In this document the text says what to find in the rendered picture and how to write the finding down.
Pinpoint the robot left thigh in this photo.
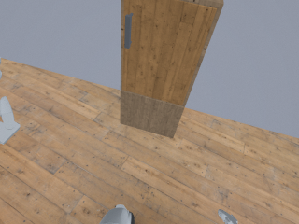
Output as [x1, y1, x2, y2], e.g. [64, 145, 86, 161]
[99, 207, 132, 224]

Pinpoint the right robot hand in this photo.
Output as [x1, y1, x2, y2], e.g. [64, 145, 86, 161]
[218, 209, 238, 224]

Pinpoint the left robot hand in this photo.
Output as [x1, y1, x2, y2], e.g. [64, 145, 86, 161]
[0, 57, 21, 145]

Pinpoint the cupboard door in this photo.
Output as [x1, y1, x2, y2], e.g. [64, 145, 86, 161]
[122, 0, 217, 105]

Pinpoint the handle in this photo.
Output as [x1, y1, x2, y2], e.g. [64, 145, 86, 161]
[124, 13, 134, 49]

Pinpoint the robot left shin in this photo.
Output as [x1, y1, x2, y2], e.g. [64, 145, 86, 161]
[115, 204, 127, 210]

